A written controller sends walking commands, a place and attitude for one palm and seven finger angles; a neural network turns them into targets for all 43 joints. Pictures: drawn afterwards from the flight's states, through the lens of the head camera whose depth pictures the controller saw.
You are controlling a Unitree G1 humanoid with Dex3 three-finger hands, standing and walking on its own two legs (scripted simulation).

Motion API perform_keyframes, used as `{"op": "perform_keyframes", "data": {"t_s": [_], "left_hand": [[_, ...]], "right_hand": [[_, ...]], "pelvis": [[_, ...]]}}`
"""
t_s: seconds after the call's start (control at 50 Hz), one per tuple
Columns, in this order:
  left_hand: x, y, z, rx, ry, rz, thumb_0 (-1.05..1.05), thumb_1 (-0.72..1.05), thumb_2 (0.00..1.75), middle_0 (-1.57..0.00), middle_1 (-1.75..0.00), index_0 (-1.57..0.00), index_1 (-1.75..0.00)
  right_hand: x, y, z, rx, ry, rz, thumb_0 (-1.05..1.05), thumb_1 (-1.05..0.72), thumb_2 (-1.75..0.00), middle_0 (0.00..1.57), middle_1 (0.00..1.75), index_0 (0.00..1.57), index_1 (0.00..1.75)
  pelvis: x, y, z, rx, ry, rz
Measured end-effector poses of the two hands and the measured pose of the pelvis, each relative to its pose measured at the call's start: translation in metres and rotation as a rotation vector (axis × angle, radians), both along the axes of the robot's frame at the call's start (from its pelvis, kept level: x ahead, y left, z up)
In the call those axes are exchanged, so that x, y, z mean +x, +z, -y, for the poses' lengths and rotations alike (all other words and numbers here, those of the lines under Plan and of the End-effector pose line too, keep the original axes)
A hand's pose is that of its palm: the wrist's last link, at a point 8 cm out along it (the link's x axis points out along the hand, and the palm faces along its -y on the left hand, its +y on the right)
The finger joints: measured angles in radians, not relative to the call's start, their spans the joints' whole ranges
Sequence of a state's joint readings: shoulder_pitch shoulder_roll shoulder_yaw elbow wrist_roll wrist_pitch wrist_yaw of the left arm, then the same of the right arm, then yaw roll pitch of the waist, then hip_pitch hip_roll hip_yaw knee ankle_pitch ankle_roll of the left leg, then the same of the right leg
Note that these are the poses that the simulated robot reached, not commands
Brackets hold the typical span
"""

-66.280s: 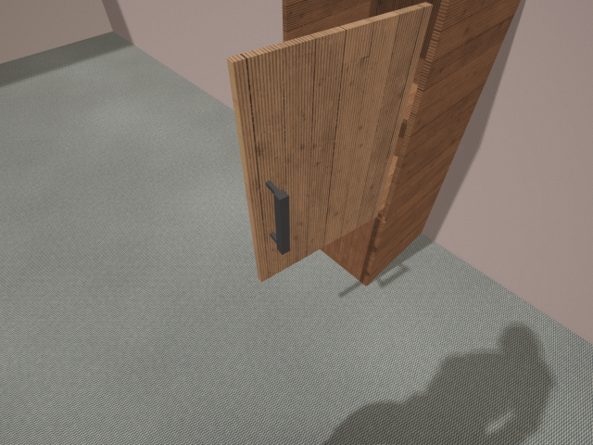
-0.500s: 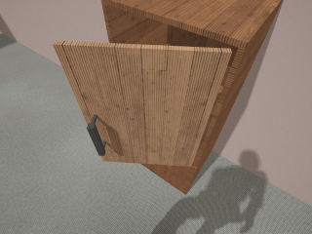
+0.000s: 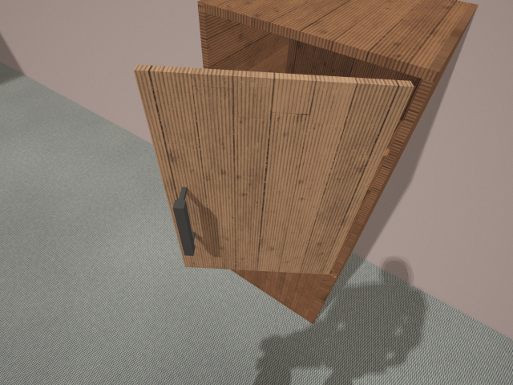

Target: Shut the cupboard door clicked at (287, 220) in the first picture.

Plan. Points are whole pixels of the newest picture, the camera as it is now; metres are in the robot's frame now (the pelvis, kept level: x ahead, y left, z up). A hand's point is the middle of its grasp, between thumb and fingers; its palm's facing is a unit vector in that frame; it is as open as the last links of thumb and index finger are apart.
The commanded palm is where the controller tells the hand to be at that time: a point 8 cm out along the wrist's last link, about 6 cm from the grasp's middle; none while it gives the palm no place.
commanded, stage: look again from close up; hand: left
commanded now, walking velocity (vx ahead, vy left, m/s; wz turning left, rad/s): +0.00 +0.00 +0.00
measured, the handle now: (186, 222) +0.45 +0.19 -0.09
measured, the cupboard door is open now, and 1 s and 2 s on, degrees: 32 32 32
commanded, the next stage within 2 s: raise the hand and make a fist in 0.06 s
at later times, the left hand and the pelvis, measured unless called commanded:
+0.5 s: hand (139, 369) +0.15 +0.19 -0.05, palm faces +0.01 -1.00 +0.02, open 6.6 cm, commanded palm +0.10 +0.25 -0.07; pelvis -0.06 +0.01 -0.08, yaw +2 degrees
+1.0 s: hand (138, 362) +0.17 +0.20 -0.08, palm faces +0.07 -1.00 -0.01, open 4.2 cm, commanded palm +0.14 +0.25 -0.07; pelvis -0.02 +0.00 -0.11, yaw +2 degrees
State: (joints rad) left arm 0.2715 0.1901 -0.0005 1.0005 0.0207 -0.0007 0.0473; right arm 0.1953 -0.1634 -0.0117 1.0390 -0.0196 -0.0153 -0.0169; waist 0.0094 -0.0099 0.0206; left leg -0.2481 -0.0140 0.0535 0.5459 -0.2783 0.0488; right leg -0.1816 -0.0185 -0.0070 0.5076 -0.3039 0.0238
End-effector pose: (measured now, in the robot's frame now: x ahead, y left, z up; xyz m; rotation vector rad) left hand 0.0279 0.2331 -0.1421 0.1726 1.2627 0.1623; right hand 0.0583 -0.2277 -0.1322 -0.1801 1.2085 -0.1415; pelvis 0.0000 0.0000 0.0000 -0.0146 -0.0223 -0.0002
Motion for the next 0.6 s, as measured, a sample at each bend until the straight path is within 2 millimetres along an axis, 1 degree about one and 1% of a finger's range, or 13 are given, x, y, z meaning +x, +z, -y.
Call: {"op": "perform_keyframes", "data": {"t_s": [0.08, 0.18, 0.2, 0.22, 0.26, 0.32, 0.34, 0.38, 0.42, 0.46, 0.5, 0.56, 0.6], "left_hand": [[-0.005, 0.001, -0.013, 0.003, -0.01, -0.011, 0.0, 0.91, 0.9, -0.2, -0.3, -0.2, -0.3], [-0.019, 0.001, -0.023, 0.01, -0.016, -0.043, 0.0, 0.91, 0.9, -0.2, -0.3, -0.2, -0.3], [-0.013, 0.006, -0.03, 0.004, 0.05, 0.003, 0.01, 0.91, 0.9, -0.2, -0.3, -0.2, -0.3], [0.003, 0.02, -0.036, 0.018, 0.078, 0.12, 0.01, 0.91, 0.9, -0.21, -0.3, -0.2, -0.3], [0.04, 0.06, -0.043, 0.052, 0.085, 0.432, 0.02, 0.91, 0.9, -0.21, -0.3, -0.2, -0.31], [0.091, 0.118, -0.034, 0.054, 0.058, 0.812, 0.02, 0.91, 0.9, -0.22, -0.32, -0.22, -0.33], [0.105, 0.131, -0.029, 0.042, 0.037, 0.923, 0.02, 0.91, 0.9, -0.23, -0.33, -0.23, -0.34], [0.123, 0.144, -0.02, -0.011, -0.003, 1.102, 0.01, 0.91, 0.9, -0.25, -0.36, -0.25, -0.36], [0.127, 0.14, -0.011, -0.088, -0.052, 1.229, 0.01, 0.91, 0.9, -0.28, -0.39, -0.27, -0.39], [0.12, 0.122, -0.007, -0.15, -0.116, 1.293, 0.0, 0.91, 0.9, -0.31, -0.42, -0.31, -0.43], [0.105, 0.092, -0.008, -0.183, -0.146, 1.275, 0.0, 0.91, 0.9, -0.35, -0.45, -0.34, -0.46], [0.072, 0.048, -0.017, -0.189, -0.098, 1.165, 0.0, 0.91, 0.9, -0.4, -0.51, -0.39, -0.52], [0.052, 0.035, -0.023, -0.16, -0.04, 1.117, 0.01, 0.9, 0.9, -0.44, -0.55, -0.43, -0.56]], "right_hand": [[-0.014, 0.0, -0.008, -0.003, -0.003, -0.028, 0.0, -0.92, -0.9, 0.2, 0.3, 0.2, 0.3], [-0.032, -0.001, -0.015, -0.003, -0.01, -0.066, 0.0, -0.91, -0.9, 0.2, 0.3, 0.2, 0.3], [-0.033, 0.001, -0.015, -0.015, -0.006, -0.038, 0.0, -0.91, -0.9, 0.2, 0.3, 0.2, 0.3], [-0.031, 0.005, -0.015, -0.034, -0.003, 0.023, 0.01, -0.91, -0.9, 0.21, 0.3, 0.2, 0.3], [-0.023, 0.014, -0.014, -0.054, 0.02, 0.158, 0.01, -0.91, -0.9, 0.21, 0.3, 0.2, 0.3], [-0.002, 0.023, -0.012, -0.036, 0.071, 0.349, 0.01, -0.91, -0.9, 0.2, 0.3, 0.2, 0.3], [0.007, 0.023, -0.01, -0.03, 0.087, 0.407, 0.01, -0.91, -0.9, 0.2, 0.3, 0.2, 0.3], [0.024, 0.021, -0.006, -0.029, 0.115, 0.504, 0.01, -0.9, -0.9, 0.21, 0.3, 0.2, 0.3], [0.04, 0.018, -0.002, -0.039, 0.137, 0.573, 0.01, -0.9, -0.9, 0.21, 0.3, 0.2, 0.3], [0.055, 0.016, 0.002, -0.054, 0.153, 0.625, 0.01, -0.9, -0.9, 0.21, 0.3, 0.2, 0.3], [0.069, 0.015, 0.005, -0.074, 0.175, 0.665, 0.01, -0.9, -0.9, 0.21, 0.3, 0.2, 0.3], [0.088, 0.011, 0.007, -0.102, 0.226, 0.704, 0.01, -0.9, -0.9, 0.2, 0.3, 0.2, 0.3], [0.1, 0.006, 0.003, -0.109, 0.265, 0.717, 0.01, -0.9, -0.9, 0.2, 0.3, 0.2, 0.3]], "pelvis": [[-0.006, 0.001, -0.01, 0.002, -0.002, -0.003], [-0.012, 0.002, -0.02, 0.0, -0.003, -0.003], [-0.015, 0.0, -0.021, -0.003, 0.005, 0.001], [-0.018, -0.002, -0.021, -0.003, 0.012, 0.0], [-0.021, -0.005, -0.02, 0.008, 0.018, -0.006], [-0.027, -0.011, -0.021, 0.014, 0.052, -0.026], [-0.031, -0.016, -0.021, 0.02, 0.058, -0.039], [-0.039, -0.028, -0.02, 0.019, 0.067, -0.076], [-0.046, -0.043, -0.018, 0.014, 0.053, -0.12], [-0.051, -0.06, -0.014, 0.014, 0.037, -0.154], [-0.055, -0.077, -0.01, 0.012, 0.026, -0.185], [-0.058, -0.099, -0.006, -0.003, 0.029, -0.22], [-0.057, -0.11, -0.005, -0.015, 0.04, -0.236]]}}
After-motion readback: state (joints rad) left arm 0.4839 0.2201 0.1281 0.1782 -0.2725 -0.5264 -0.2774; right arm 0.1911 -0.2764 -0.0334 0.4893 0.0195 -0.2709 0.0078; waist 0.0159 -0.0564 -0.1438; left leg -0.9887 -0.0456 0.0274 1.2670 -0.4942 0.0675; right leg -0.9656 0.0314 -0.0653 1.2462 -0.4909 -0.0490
